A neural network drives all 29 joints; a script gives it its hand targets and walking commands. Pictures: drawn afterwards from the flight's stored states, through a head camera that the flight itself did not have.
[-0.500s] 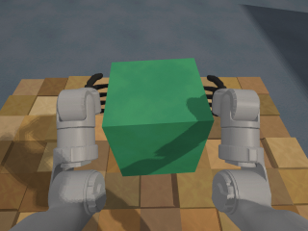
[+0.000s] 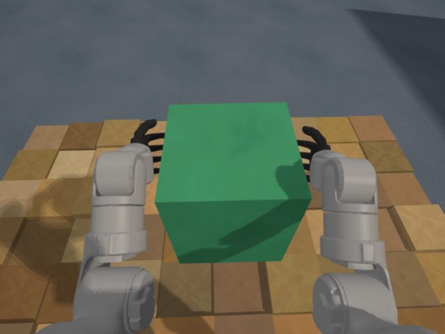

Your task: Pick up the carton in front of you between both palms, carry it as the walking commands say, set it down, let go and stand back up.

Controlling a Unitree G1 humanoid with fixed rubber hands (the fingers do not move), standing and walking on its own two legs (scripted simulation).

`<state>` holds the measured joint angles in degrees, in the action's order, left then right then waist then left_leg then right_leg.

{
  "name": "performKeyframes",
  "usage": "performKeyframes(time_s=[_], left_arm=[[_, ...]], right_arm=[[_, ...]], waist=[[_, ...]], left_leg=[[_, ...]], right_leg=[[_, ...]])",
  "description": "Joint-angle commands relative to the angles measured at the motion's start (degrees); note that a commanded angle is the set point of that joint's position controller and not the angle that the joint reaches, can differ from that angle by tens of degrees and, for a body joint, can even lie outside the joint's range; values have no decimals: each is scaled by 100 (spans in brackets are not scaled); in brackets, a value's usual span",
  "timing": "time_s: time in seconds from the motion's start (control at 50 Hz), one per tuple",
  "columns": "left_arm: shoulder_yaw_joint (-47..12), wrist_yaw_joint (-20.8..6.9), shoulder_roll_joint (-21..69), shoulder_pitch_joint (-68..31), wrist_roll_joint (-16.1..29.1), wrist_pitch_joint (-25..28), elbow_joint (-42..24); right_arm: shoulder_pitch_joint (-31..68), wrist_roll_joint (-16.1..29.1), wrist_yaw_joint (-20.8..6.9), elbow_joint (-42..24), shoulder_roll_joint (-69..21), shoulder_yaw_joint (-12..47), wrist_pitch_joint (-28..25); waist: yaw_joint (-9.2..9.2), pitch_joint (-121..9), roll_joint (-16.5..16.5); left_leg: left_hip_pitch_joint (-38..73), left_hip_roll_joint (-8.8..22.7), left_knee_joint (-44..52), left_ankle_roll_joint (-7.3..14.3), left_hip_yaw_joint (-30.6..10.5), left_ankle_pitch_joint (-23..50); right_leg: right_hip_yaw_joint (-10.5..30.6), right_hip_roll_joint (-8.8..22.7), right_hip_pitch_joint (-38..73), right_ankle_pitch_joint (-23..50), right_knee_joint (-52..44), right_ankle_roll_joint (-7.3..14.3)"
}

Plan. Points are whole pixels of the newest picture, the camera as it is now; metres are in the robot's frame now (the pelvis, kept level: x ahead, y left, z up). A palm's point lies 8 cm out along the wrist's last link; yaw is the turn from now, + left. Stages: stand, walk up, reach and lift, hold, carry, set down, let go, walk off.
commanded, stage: carry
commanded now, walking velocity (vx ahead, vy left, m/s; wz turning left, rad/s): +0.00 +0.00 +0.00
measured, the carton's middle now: (229, 188) +0.36 +0.00 +0.04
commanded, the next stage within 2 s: none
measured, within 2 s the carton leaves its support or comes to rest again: neither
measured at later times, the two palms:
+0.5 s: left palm (116, 155) +0.38 +0.20 +0.11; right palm (282, 149) +0.40 -0.10 +0.10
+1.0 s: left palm (107, 132) +0.41 +0.22 +0.13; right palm (275, 133) +0.42 -0.08 +0.13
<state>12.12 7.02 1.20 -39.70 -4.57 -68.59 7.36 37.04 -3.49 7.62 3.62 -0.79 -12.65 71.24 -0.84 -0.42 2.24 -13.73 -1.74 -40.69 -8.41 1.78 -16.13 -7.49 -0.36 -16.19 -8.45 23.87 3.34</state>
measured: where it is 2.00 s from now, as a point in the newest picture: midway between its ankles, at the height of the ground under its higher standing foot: outside the picture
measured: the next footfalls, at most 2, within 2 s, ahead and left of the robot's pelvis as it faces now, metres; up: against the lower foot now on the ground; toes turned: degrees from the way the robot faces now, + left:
right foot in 0.36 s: +0.14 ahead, -0.04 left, +0.00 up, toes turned -3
left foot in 0.56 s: +0.08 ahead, +0.14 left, +0.00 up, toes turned +3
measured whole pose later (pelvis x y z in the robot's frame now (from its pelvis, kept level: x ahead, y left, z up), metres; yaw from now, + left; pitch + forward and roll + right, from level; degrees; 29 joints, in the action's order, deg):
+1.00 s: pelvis +0.07 +0.06 +0.00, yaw +1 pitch +2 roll +1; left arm 10.9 6.3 -1.5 -39.4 -4.0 -68.6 19.1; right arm 38.3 -4.3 7.4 16.8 -0.5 -10.5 70.8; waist -0.5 -8.2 -1.1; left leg -12.6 -3.1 -30.0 3.1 2.9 -19.1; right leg -4.5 0.4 -17.7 -13.0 29.1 2.2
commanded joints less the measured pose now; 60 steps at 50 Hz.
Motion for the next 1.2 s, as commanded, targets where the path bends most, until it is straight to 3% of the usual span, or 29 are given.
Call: performKeyframes(time_s=[0.0, 0.02, 0.06, 0.08, 0.1, 0.12, 0.14, 0.16, 0.2, 0.26, 0.28, 0.3, 0.32, 0.34, 0.36, 0.38, 0.4, 0.42, 0.44, 0.48, 0.52, 0.54, 0.56, 0.58, 0.64, 0.7, 0.78, 0.94, 1.18], left_arm=[[-3580, -1366, 6281, -3407, 2465, 13, -199], [-3613, -1372, 6369, -3536, 2529, 20, -193], [-3693, -1364, 6444, -3758, 2633, 24, -274], [-3725, -1350, 6477, -3827, 2662, 23, -357], [-3733, -1322, 6460, -3676, 2654, 37, -280], [-3670, -1274, 6371, -3495, 2582, 56, -173], [-3717, -1242, 6434, -3637, 2483, 74, -214], [-3692, -1234, 6445, -3775, 2466, 94, -290], [-3892, -1253, 6670, -4204, 2702, 145, -630], [-4055, -1227, 6714, -4309, 2938, 160, -1048], [-4075, -1210, 6651, -4260, 2964, 141, -1134], [-4080, -1202, 6590, -4131, 2966, 119, -1179], [-4064, -1211, 6525, -4062, 2950, 101, -1231], [-4029, -1236, 6436, -3891, 2928, 73, -1184], [-3961, -1250, 6337, -3751, 2863, 57, -1030], [-3874, -1268, 6183, -3392, 2774, 19, -692], [-3864, -1308, 6230, -3234, 2739, 33, -589], [-3891, -1360, 6298, -3298, 2752, 37, -549], [-3900, -1413, 6379, -3458, 2787, 41, -540], [-3868, -1491, 6446, -3843, 2853, 57, -633], [-3843, -1525, 6471, -3975, 2875, 62, -598], [-3810, -1533, 6448, -3951, 2831, 67, -557], [-3743, -1559, 6436, -4112, 2817, 44, -622], [-3739, -1579, 6460, -4256, 2843, 36, -608], [-3550, -1588, 6358, -3984, 2738, 2, -178], [-3234, -1585, 6250, -3603, 2531, -3, 372], [-2935, -1570, 6249, -3621, 2393, 51, 739], [-2921, -1454, 6416, -4114, 2570, 78, 472], [-3103, -1402, 6469, -4111, 2707, -29, 73]], right_arm=[[4189, 2441, -1424, -319, -6221, 3734, -190], [4261, 2438, -1430, -268, -6213, 3680, -196], [4237, 2393, -1437, -220, -6209, 3567, -211], [4176, 2341, -1430, -143, -6206, 3508, -217], [3955, 2305, -1440, 17, -6198, 3467, -199], [3713, 2315, -1463, 129, -6147, 3444, -183], [3923, 2305, -1470, 68, -6092, 3446, -235], [3961, 2330, -1482, -5, -6124, 3407, -282], [4478, 2432, -1478, -532, -6232, 3545, -375], [4681, 2556, -1399, -1062, -6229, 3757, -407], [4550, 2540, -1360, -1147, -6185, 3785, -414], [4459, 2514, -1321, -1218, -6125, 3814, -414], [4408, 2493, -1293, -1258, -6061, 3845, -408], [4358, 2445, -1277, -1228, -5969, 3849, -383], [4190, 2393, -1282, -1078, -5939, 3861, -310], [3876, 2302, -1272, -751, -5853, 3788, -253], [3761, 2204, -1280, -633, -5809, 3730, -226], [3739, 2157, -1294, -493, -5824, 3706, -227], [3809, 2129, -1304, -424, -5867, 3678, -246], [3990, 2127, -1305, -404, -5967, 3665, -283], [4062, 2124, -1303, -352, -6080, 3685, -306], [4079, 2127, -1311, -311, -6107, 3680, -307], [4216, 2088, -1307, -326, -6142, 3667, -360], [4295, 2122, -1308, -362, -6135, 3665, -368], [4331, 2222, -1329, -160, -6147, 3631, -319], [4102, 2162, -1376, 285, -6093, 3406, -306], [4147, 2146, -1434, 700, -6141, 3124, -342], [4469, 2266, -1347, 560, -6286, 2999, -372], [4456, 2342, -1269, 173, -6325, 3184, -257]], waist=[[-129, -2834, -1216], [-108, -2759, -1009], [-53, -2767, -726], [-10, -2760, -361], [54, -2820, 152], [103, -2692, 1200], [200, -2612, 1377], [264, -2586, 1095], [305, -2291, 557], [263, -2450, 565], [211, -2624, 626], [40, -2817, 702], [-219, -2937, 594], [-377, -3127, 62], [-372, -3467, -1065], [-402, -3787, -915], [-329, -3627, -765], [-178, -3344, -453], [-121, -3127, -344], [-167, -3058, -719], [-71, -3098, -716], [-60, -3028, -723], [-30, -2975, -391], [-8, -2841, -223], [-39, -2581, -317], [-33, -2477, -263], [-15, -2306, -214], [10, -2450, -145], [24, -2786, -198]], left_leg=[[-1955, 801, 419, 653, -1221, -2080], [-1922, 661, 1607, 687, -966, -1457], [-190, 214, 3639, 457, -30, 1722], [1216, 340, 3287, 355, -11, 3284], [2570, 827, 2764, 370, -301, 5827], [4217, 1638, 1628, 472, -1001, 9265], [4662, 1919, 803, 798, -828, 10728], [4376, 1855, 809, 879, -790, 10242], [3726, 1574, 1099, 907, -824, 8456], [2786, 993, 881, 815, -190, 7884], [2508, 935, 617, 834, -137, 7825], [2172, 922, 212, 810, -81, 7673], [1352, 827, -285, 690, -14, 7000], [153, 504, -1022, 534, -67, 3780], [-1183, -267, -2309, 422, -188, -1550], [-1341, -94, -2840, 531, -728, -1870], [-1415, 144, -2582, 663, -828, -1927], [-1375, 329, -1652, 822, -801, -1841], [-1213, 339, -475, 878, -570, -1762], [-310, 2, 506, 875, -92, -1323], [513, -19, 1554, 937, 153, -12], [767, 67, 1785, 955, 72, 335], [736, 399, 1563, 1041, -398, 450], [604, 629, 1562, 1116, -610, 403], [273, 758, 1659, 1164, -659, 375], [275, 767, 1615, 1130, -635, 880], [255, 827, 1564, 1087, -639, 1497], [409, 817, 1430, 1102, -576, 1884], [606, 791, 1229, 1150, -526, 2093]], right_leg=[[1748, 2167, 3546, 5601, 628, 1324], [1481, 1897, 3692, 5541, 925, 1096], [621, 1055, 2862, 4768, 1293, 571], [435, 744, 1618, 3558, 1526, 336], [197, 450, 117, 1480, 2080, 231], [-65, -5, -2200, -2213, 3092, 73], [-171, -152, -3014, -2548, 3507, -104], [-20, -131, -3157, -2323, 3652, -86], [-44, -146, -3102, -1774, 3295, -167], [-383, -498, -1714, -534, 1589, -207], [-486, -644, -1078, -68, 1106, -169], [-440, -578, -318, 587, 464, -62], [-290, -409, 863, 1675, -281, 96], [639, 438, 2204, 3574, -278, 519], [2073, 1833, 3438, 7097, 631, 1351], [2265, 2239, 3378, 6975, 501, 1811], [2162, 2136, 2997, 5829, 369, 1784], [1851, 1835, 2550, 4728, 293, 1484], [1562, 1531, 2297, 3904, 178, 1215], [1347, 1368, 1477, 2716, -110, 1104], [1168, 1232, 977, 1205, -144, 781], [1119, 1101, 735, 515, -138, 620], [976, 918, 648, 79, -212, 390], [924, 873, 664, -83, -115, 261], [925, 865, 856, 128, 25, 187], [917, 899, 870, 816, 191, 164], [845, 829, 758, 1079, 342, 68], [880, 807, 733, 1336, 443, 49], [903, 831, 844, 1739, 520, 111]])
